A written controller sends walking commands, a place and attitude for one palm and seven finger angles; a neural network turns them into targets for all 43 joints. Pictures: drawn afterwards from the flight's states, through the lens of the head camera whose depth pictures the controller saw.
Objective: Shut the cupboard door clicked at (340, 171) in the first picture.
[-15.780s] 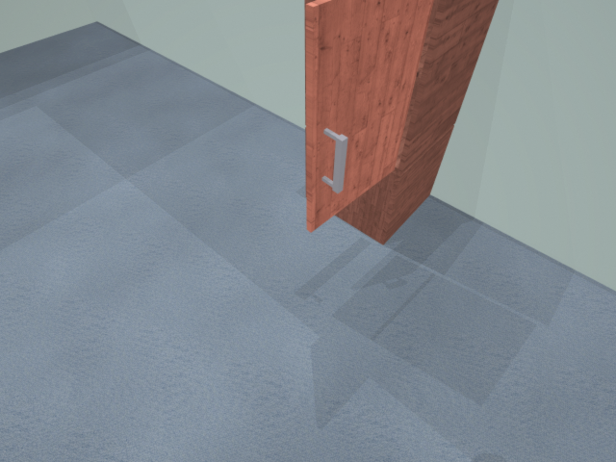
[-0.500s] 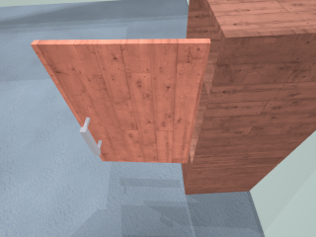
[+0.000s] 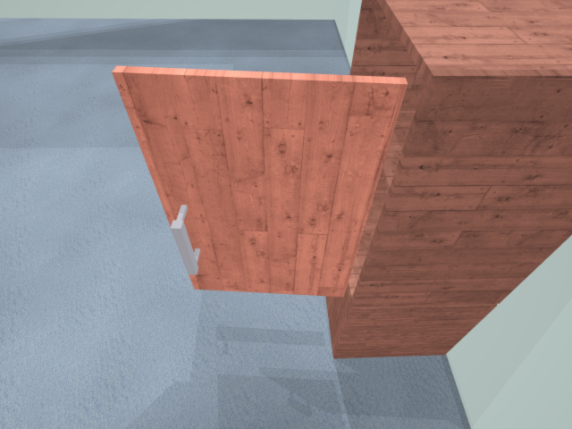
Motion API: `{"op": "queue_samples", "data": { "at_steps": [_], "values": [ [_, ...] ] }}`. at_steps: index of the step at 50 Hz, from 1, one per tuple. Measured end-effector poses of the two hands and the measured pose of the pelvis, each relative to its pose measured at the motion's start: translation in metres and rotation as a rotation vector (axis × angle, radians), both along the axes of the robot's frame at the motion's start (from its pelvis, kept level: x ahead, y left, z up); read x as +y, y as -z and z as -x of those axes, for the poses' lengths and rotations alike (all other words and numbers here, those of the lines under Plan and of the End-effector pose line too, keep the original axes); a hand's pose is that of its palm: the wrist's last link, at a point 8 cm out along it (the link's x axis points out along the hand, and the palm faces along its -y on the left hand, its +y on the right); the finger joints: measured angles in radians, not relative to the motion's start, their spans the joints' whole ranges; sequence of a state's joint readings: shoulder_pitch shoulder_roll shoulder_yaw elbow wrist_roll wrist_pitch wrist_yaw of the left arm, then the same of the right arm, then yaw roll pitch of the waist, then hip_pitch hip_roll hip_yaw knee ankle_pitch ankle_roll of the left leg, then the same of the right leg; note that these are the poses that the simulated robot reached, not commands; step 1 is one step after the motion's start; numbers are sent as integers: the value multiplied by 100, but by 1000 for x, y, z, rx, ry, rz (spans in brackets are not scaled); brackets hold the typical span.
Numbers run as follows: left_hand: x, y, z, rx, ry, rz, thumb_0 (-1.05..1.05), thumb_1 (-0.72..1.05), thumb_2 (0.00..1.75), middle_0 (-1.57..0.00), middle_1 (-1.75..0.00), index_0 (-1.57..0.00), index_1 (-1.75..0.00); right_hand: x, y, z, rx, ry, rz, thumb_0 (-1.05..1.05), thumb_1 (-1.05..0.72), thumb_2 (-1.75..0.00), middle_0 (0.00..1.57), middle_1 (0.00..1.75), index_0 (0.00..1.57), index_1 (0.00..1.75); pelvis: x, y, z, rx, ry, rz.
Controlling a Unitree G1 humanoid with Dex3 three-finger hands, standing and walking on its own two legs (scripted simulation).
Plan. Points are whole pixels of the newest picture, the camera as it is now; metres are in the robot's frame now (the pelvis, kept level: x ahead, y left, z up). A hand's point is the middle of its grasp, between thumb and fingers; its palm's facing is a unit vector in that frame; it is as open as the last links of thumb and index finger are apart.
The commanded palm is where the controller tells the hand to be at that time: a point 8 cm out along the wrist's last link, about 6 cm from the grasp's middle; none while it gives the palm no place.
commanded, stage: come to a stop and stand still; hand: left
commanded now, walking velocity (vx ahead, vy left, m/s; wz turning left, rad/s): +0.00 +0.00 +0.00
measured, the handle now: (188, 241) +0.46 +0.23 -0.09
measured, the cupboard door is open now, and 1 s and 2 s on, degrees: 85 85 85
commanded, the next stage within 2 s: look again from close up in 0.58 s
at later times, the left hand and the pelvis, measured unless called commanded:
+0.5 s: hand out of the picture +0.04 +0.16 -0.17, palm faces +0.01 -0.98 -0.22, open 7.3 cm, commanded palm none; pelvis +0.03 -0.02 +0.00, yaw -1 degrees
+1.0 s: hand out of the picture +0.03 +0.19 -0.17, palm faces -0.01 -0.98 -0.21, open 7.4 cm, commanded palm none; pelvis +0.03 +0.01 +0.00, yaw -2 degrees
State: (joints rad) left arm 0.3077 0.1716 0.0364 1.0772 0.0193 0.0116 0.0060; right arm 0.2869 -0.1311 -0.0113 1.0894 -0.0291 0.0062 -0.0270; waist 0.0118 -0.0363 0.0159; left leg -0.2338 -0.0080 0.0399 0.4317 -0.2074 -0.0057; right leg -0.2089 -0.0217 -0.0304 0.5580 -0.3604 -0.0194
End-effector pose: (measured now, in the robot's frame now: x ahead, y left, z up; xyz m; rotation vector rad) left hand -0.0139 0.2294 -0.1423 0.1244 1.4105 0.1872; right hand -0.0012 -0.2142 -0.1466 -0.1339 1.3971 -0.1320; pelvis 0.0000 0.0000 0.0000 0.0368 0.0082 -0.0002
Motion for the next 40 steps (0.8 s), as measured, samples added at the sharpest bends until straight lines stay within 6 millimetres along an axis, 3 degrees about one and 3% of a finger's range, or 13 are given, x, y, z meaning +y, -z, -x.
{"op": "queue_samples", "data": {
  "at_steps": [7,14,26,40],
  "values": [
    [-30,-4,21,83,22,-3,0,91,90,-20,-30,-20,-30,-13,12,8,16,24,-28,1,-92,-90,20,30,20,30,-10,3,-2,5,2,39],
    [-37,-5,-4,18,29,-12,1,91,90,-20,-30,-20,-30,-11,17,-7,-14,17,-48,1,-92,-90,20,30,19,30,-15,5,-16,-5,1,30],
    [-21,0,-48,-70,62,-22,1,92,90,-20,-30,-20,-30,-24,3,-31,-52,6,12,1,-93,-90,20,30,20,30,-17,2,-26,-14,15,23],
    [-6,1,-48,-48,68,-8,0,91,90,-20,-30,-20,-30,-15,-5,-44,-70,-6,34,1,-92,-90,20,30,20,30,-3,-1,-28,-14,25,26]
  ]
}}
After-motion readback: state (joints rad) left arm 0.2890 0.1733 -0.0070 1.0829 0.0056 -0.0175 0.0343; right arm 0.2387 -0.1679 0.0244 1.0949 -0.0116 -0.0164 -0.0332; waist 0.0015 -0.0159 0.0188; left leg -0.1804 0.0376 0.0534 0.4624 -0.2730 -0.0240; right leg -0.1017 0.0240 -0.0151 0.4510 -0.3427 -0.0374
